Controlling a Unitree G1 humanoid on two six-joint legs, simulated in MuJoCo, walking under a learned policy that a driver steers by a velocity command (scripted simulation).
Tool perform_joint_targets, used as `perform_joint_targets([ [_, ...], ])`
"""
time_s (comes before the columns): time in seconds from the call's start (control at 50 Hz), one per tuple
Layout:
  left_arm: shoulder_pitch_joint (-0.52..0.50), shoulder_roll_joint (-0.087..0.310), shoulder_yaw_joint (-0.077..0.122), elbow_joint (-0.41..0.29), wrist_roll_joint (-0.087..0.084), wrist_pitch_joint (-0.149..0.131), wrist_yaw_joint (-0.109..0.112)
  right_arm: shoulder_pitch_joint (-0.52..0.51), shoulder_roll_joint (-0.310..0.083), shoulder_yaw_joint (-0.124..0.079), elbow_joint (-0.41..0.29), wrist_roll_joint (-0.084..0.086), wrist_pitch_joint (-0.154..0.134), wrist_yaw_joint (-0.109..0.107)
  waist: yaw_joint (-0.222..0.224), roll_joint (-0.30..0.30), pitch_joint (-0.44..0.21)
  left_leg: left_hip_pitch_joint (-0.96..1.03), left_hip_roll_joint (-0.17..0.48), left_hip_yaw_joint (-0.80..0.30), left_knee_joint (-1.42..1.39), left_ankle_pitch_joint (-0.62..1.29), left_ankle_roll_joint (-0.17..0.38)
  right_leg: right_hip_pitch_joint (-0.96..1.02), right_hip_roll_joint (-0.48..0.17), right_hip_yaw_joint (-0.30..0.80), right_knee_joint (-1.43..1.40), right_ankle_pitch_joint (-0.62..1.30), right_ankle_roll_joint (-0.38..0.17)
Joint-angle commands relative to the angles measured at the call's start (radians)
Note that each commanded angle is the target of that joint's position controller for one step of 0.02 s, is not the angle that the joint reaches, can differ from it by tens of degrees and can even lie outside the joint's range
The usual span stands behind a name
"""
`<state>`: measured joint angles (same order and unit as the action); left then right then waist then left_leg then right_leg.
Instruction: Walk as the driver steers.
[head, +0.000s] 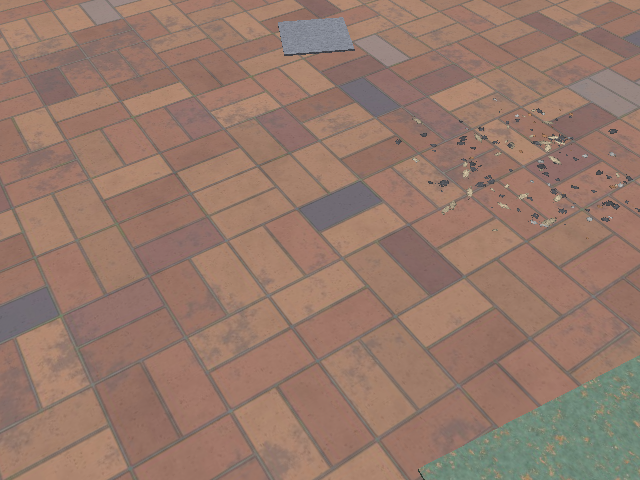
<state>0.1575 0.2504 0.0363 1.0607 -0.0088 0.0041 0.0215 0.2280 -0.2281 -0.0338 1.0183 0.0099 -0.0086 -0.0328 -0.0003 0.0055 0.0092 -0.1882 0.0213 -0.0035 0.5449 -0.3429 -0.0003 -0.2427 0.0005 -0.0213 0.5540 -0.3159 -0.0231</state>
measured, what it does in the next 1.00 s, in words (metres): walks ahead: left foot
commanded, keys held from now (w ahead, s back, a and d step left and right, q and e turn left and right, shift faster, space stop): w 1.00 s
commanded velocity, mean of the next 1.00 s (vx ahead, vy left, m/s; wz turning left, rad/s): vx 0.43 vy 0.00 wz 0.00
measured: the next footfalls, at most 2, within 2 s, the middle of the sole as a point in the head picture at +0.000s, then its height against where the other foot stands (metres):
left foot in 0.56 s outside the picture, level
right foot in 1.12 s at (392, 401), level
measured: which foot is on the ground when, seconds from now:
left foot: down 0.00-0.16, up 0.18-0.54, down 0.56-1.00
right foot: down 0.00-0.58, up 0.60-1.00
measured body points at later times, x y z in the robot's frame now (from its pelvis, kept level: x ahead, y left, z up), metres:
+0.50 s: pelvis +0.19 +0.00 +0.00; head +0.22 +0.00 +0.44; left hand +0.08 +0.25 -0.14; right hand +0.43 -0.22 -0.10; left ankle +0.37 +0.12 -0.71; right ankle +0.01 -0.11 -0.73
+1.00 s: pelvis +0.46 +0.02 +0.01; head +0.47 +0.02 +0.46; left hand +0.64 +0.27 -0.10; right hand +0.43 -0.24 -0.13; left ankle +0.37 +0.12 -0.73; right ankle +0.66 -0.14 -0.69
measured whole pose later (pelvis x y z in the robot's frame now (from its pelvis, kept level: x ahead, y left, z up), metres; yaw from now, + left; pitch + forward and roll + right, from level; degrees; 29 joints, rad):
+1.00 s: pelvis +0.46 +0.02 +0.01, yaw +0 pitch +1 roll +2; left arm 0.04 0.25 0.06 0.92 -0.01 -0.08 -0.01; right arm 0.37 -0.24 -0.05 1.02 0.01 -0.09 -0.01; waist -0.07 -0.03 0.00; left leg 0.02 -0.06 0.05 0.19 -0.24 0.04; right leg -0.65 -0.11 0.02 0.60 0.08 0.00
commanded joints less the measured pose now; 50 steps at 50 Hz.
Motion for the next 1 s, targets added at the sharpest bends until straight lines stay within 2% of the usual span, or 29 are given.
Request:
perform_joint_targets([
  [0.02, -0.037, 0.080, 0.015, -0.044, -0.008, -0.040, -0.003, 0.063, -0.157, -0.036, -0.021, 0.015, -0.029, -0.002, -0.020, 0.073, 0.124, -0.060, 0.123, -0.193, -0.209, -0.337, 0.136, -0.160, 0.004, 0.002, -0.009, -0.229, -0.050],
  [0.06, -0.049, 0.059, 0.012, -0.055, -0.011, -0.075, -0.018, 0.108, -0.191, -0.049, -0.004, 0.021, -0.051, 0.005, -0.022, 0.161, 0.123, 0.022, 0.238, -0.359, -0.266, -0.271, 0.201, -0.229, 0.014, -0.027, 0.100, -0.107, -0.053],
  [0.08, -0.043, 0.059, 0.013, -0.056, -0.012, -0.088, -0.026, 0.102, -0.190, -0.051, -0.005, 0.022, -0.058, 0.008, -0.010, 0.168, 0.122, 0.035, 0.266, -0.389, -0.256, -0.175, 0.215, -0.225, 0.006, -0.020, 0.097, -0.077, -0.064],
  [0.12, 0.067, 0.075, 0.022, -0.015, -0.018, -0.100, -0.034, 0.015, -0.170, -0.049, -0.037, 0.022, -0.065, 0.015, 0.057, 0.128, 0.086, -0.041, 0.218, -0.286, -0.166, 0.019, 0.174, -0.049, -0.002, 0.002, -0.008, -0.019, -0.089],
  [0.14, 0.167, 0.120, 0.037, 0.025, -0.022, -0.103, -0.036, -0.071, -0.143, -0.041, -0.079, 0.022, -0.071, 0.018, 0.101, 0.025, 0.068, -0.154, 0.113, -0.138, -0.017, 0.135, 0.113, 0.105, -0.046, 0.096, -0.093, 0.041, -0.116],
  [0.16, 0.304, 0.219, 0.071, 0.070, -0.030, -0.101, -0.035, -0.114, -0.097, -0.030, -0.118, 0.008, -0.088, 0.020, 0.137, -0.206, 0.018, -0.366, -0.034, 0.046, 0.305, 0.195, 0.025, 0.354, -0.173, 0.355, -0.199, 0.155, -0.186],
  [0.18, 0.385, 0.213, 0.064, 0.083, -0.015, -0.103, -0.042, -0.111, -0.092, -0.030, -0.123, 0.004, -0.102, 0.021, 0.158, -0.297, -0.017, -0.589, -0.074, 0.010, 0.561, -0.180, -0.002, 0.510, -0.336, 0.614, -0.281, 0.318, -0.267],
  [0.2, 0.338, 0.149, 0.040, 0.070, 0.000, -0.110, -0.043, -0.109, -0.112, -0.036, -0.123, 0.026, -0.108, 0.029, 0.116, -0.158, 0.014, -0.675, -0.018, -0.071, 0.692, -0.220, 0.023, 0.503, -0.367, 0.593, -0.256, 0.351, -0.272],
  [0.22, 0.296, 0.122, 0.031, 0.050, 0.003, -0.116, -0.043, -0.108, -0.099, -0.033, -0.119, 0.041, -0.109, 0.037, 0.090, -0.103, 0.031, -0.721, 0.020, -0.078, 0.742, -0.159, 0.046, 0.491, -0.349, 0.510, -0.249, 0.368, -0.256],
  [0.24, 0.271, 0.108, 0.022, 0.043, 0.000, -0.118, -0.045, -0.122, -0.094, -0.034, -0.122, 0.042, -0.109, 0.042, 0.073, -0.063, 0.063, -0.761, 0.057, -0.060, 0.718, -0.083, 0.056, 0.468, -0.329, 0.426, -0.266, 0.387, -0.233],
  [0.26, 0.253, 0.086, 0.010, 0.038, -0.001, -0.114, -0.043, -0.138, -0.100, -0.040, -0.126, 0.031, -0.107, 0.044, 0.061, -0.050, 0.072, -0.738, 0.088, -0.045, 0.656, -0.011, 0.060, 0.430, -0.302, 0.352, -0.289, 0.423, -0.200],
  [0.3, 0.245, 0.071, -0.001, 0.028, 0.005, -0.097, -0.033, -0.147, -0.080, -0.040, -0.135, 0.021, -0.098, 0.052, 0.047, -0.080, 0.075, -0.643, 0.097, -0.006, 0.535, 0.080, 0.036, 0.341, -0.248, 0.254, -0.347, 0.431, -0.175],
  [0.38, 0.232, 0.134, 0.008, 0.004, 0.011, -0.089, -0.003, -0.306, -0.026, -0.013, -0.199, 0.014, -0.086, 0.058, 0.064, -0.085, 0.120, -0.424, 0.034, 0.070, 0.157, 0.285, 0.000, 0.140, -0.176, 0.115, -0.442, 0.400, -0.158],
  [0.44, 0.291, 0.149, 0.021, 0.027, -0.008, -0.093, 0.000, -0.357, -0.061, -0.016, -0.228, 0.022, -0.078, 0.065, 0.062, -0.108, 0.137, -0.360, 0.020, 0.056, 0.039, 0.358, 0.024, 0.182, -0.219, 0.105, -0.474, 0.389, -0.155],
  [0.48, 0.287, 0.146, 0.028, 0.030, -0.013, -0.090, 0.000, -0.345, -0.093, -0.026, -0.235, 0.024, -0.079, 0.070, 0.032, -0.101, 0.122, -0.337, 0.014, 0.042, -0.006, 0.350, 0.057, 0.264, -0.248, 0.089, -0.424, 0.511, -0.135],
  [0.52, 0.264, 0.163, 0.039, 0.021, -0.006, -0.077, 0.000, -0.229, -0.139, -0.051, -0.208, 0.020, -0.079, 0.069, -0.042, -0.121, 0.022, -0.180, -0.029, 0.065, 0.008, 0.296, 0.093, 0.322, -0.250, 0.058, -0.263, 0.828, -0.108],
  [0.54, 0.253, 0.152, 0.037, 0.014, 0.000, -0.066, 0.000, -0.082, -0.170, -0.073, -0.162, 0.021, -0.075, 0.064, -0.114, -0.117, -0.064, 0.002, -0.057, 0.083, 0.013, 0.276, 0.118, 0.288, -0.215, 0.030, -0.087, 0.920, -0.086],
  [0.56, 0.247, 0.132, 0.027, -0.003, 0.011, -0.061, -0.002, 0.086, -0.208, -0.091, -0.117, 0.019, -0.070, 0.056, -0.183, -0.084, -0.162, 0.267, 0.025, -0.009, 0.029, 0.239, 0.157, 0.112, -0.174, 0.013, 0.163, 0.768, -0.059],
  [0.58, 0.376, -0.006, -0.010, -0.018, 0.011, -0.074, -0.014, 0.205, -0.302, -0.109, -0.091, -0.005, -0.068, 0.055, -0.130, 0.174, -0.340, 0.618, 0.300, -0.493, -0.069, -0.025, 0.325, -0.254, 0.002, -0.008, 0.591, 0.251, 0.006],
  [0.6, 0.336, 0.010, -0.009, -0.011, -0.004, -0.103, -0.024, 0.190, -0.234, -0.084, -0.084, 0.001, -0.070, 0.061, -0.133, 0.214, -0.371, 0.591, 0.364, -0.784, -0.280, -0.182, 0.344, -0.374, 0.052, 0.136, 0.771, -0.232, -0.009],
  [0.62, 0.226, 0.099, 0.017, -0.055, -0.036, -0.123, -0.029, 0.081, -0.189, -0.066, -0.098, 0.007, -0.081, 0.063, -0.107, 0.174, -0.182, 0.433, 0.332, -0.666, -0.311, -0.210, 0.284, -0.473, -0.009, 0.143, 0.836, -0.188, -0.034],
  [0.64, 0.162, 0.118, 0.022, -0.075, -0.044, -0.131, -0.024, -0.018, -0.155, -0.054, -0.121, 0.003, -0.090, 0.065, -0.074, 0.097, -0.087, 0.268, 0.300, -0.522, -0.333, -0.123, 0.254, -0.458, -0.065, 0.118, 0.801, -0.093, -0.049],
  [0.66, 0.140, 0.114, 0.029, -0.077, -0.031, -0.128, -0.015, -0.079, -0.125, -0.044, -0.126, -0.008, -0.097, 0.070, -0.037, 0.047, -0.028, 0.120, 0.262, -0.402, -0.358, -0.006, 0.235, -0.408, -0.106, 0.100, 0.737, -0.020, -0.050],
  [0.7, 0.193, 0.075, 0.035, -0.063, -0.015, -0.100, -0.005, -0.120, -0.090, -0.033, -0.121, -0.019, -0.105, 0.077, 0.026, 0.083, -0.016, -0.030, 0.201, -0.266, -0.401, 0.085, 0.210, -0.282, -0.151, 0.107, 0.643, 0.036, -0.048],
  [0.74, 0.184, 0.055, 0.037, -0.070, -0.011, -0.080, -0.001, -0.084, -0.105, -0.034, -0.102, -0.016, -0.107, 0.070, 0.036, 0.075, 0.006, -0.088, 0.188, -0.209, -0.441, 0.109, 0.228, -0.279, -0.159, 0.089, 0.578, 0.055, -0.033],
  [0.78, 0.097, 0.073, 0.044, -0.106, -0.002, -0.074, 0.003, -0.039, -0.145, -0.041, -0.088, -0.017, -0.107, 0.052, 0.026, 0.058, 0.041, -0.078, 0.196, -0.195, -0.472, 0.117, 0.242, -0.371, -0.170, 0.087, 0.474, 0.145, -0.007],
  [0.84, -0.010, 0.075, 0.049, -0.142, 0.007, -0.081, -0.004, 0.028, -0.159, -0.043, -0.072, -0.014, -0.102, 0.031, -0.001, 0.041, 0.052, -0.011, 0.193, -0.156, -0.476, 0.183, 0.230, -0.452, -0.162, 0.083, 0.301, 0.314, 0.018],
  [0.92, -0.148, 0.049, 0.036, -0.179, -0.002, -0.092, -0.021, 0.106, -0.167, -0.043, -0.049, -0.001, -0.094, 0.019, -0.047, 0.039, 0.065, 0.034, 0.170, -0.079, -0.467, 0.232, 0.202, -0.408, -0.118, 0.036, 0.097, 0.443, 0.028],
  [1.0, -0.244, 0.051, 0.025, -0.221, -0.011, -0.099, -0.044, 0.176, -0.176, -0.050, -0.016, 0.006, -0.075, 0.018, -0.074, 0.037, 0.090, 0.167, 0.213, -0.067, -0.409, 0.273, 0.197, -0.425, -0.100, 0.034, -0.007, 0.381, 0.014],
])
